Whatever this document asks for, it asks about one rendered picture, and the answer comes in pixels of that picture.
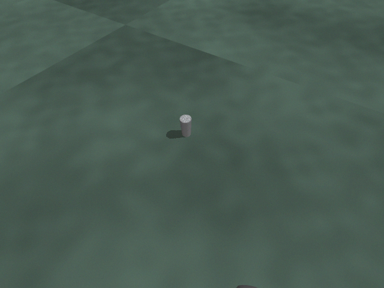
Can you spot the cup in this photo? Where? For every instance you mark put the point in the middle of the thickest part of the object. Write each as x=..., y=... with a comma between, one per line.
x=185, y=121

